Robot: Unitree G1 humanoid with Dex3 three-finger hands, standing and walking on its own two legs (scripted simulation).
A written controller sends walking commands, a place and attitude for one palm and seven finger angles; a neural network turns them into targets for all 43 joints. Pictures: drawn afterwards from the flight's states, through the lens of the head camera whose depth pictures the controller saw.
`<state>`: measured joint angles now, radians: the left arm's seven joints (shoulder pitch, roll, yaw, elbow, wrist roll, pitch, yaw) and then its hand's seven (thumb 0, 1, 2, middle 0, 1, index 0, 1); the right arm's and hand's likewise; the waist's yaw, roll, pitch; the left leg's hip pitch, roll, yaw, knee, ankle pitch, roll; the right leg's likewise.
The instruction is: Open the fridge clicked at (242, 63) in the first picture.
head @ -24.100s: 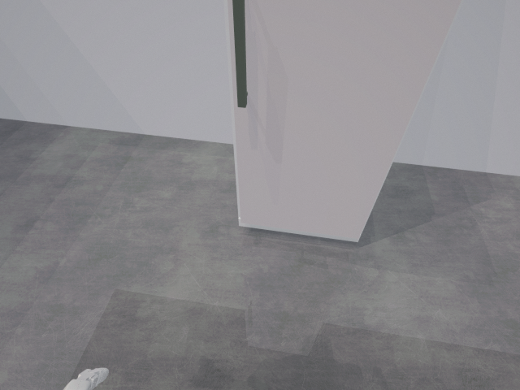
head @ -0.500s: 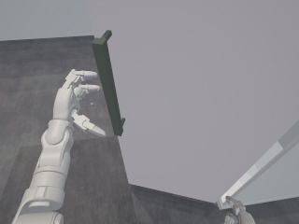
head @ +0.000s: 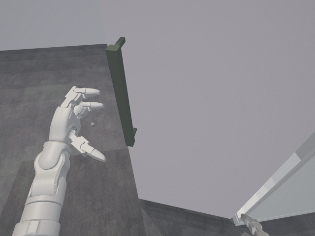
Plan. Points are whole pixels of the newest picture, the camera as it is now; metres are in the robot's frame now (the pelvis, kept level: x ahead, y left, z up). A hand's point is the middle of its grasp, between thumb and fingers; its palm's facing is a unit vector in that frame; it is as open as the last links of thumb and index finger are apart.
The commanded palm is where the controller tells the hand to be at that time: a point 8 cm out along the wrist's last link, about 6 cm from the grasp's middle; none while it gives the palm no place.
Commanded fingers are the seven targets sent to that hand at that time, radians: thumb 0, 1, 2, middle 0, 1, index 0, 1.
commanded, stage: slip the hand off the handle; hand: left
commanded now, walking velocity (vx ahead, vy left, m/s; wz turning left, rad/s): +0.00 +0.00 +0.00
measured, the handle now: (126, 101) +0.42 +0.11 +0.14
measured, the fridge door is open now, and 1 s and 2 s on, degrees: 69 69 69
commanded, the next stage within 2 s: draw the hand back to the body in 0.62 s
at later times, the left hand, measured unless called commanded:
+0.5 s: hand (78, 154) +0.25 +0.19 +0.13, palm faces +0.05 -0.99 -0.14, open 14.7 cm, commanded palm +0.22 +0.24 +0.15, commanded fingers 0.00 -0.55 0.20 -0.25 -1.15 -0.25 -1.15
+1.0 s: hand (68, 152) +0.25 +0.20 +0.15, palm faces +0.08 -1.00 -0.06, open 14.7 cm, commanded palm +0.21 +0.25 +0.15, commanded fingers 0.00 -0.55 0.20 -0.25 -1.15 -0.25 -1.15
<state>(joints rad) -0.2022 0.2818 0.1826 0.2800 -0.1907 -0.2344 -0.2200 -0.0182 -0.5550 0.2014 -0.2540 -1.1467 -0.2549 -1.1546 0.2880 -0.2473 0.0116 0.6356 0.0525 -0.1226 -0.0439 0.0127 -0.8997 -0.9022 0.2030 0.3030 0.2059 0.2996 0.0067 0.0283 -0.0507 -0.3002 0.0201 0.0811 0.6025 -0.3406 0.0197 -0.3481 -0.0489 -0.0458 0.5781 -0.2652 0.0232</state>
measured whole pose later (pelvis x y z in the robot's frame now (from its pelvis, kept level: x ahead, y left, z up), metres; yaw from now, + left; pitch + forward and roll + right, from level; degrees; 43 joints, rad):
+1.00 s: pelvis +0.01 -0.02 +0.00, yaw +2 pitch -1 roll +0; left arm 0.17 0.30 0.28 -0.17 -0.32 0.09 -0.26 -0.02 -0.55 0.20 -0.26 -1.15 -0.26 -1.15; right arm 0.25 -0.25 0.06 0.61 0.06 -0.27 -0.09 0.02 -0.90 -0.90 0.20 0.30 0.21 0.30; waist 0.04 0.06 -0.07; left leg -0.22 0.03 0.04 0.58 -0.34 0.00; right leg -0.25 -0.04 -0.08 0.56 -0.29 0.00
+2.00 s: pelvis +0.01 +0.00 +0.01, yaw +2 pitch -5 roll -1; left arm 0.46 0.35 0.34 -0.38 -0.07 -0.07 0.10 0.00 0.68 0.80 -0.22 -0.42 -0.22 -0.43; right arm 0.21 -0.23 0.01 0.65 0.00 -0.15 -0.07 0.01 -0.90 -0.90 0.20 0.30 0.21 0.30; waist 0.08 0.05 0.01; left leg -0.08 0.02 0.05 0.47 -0.30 0.01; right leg -0.11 -0.04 -0.08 0.43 -0.23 0.02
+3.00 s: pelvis -0.05 +0.01 +0.00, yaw +1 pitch -2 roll +0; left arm 0.50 0.41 0.45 -0.52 -0.03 -0.21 0.14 0.01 0.89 0.90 -0.22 -0.30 -0.22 -0.31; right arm 0.21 -0.19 0.02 0.55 0.00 -0.07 -0.08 0.01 -0.90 -0.90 0.20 0.30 0.21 0.30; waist 0.03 -0.03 0.06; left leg -0.32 0.00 0.08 0.62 -0.28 0.04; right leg -0.36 -0.07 -0.03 0.59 -0.20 0.04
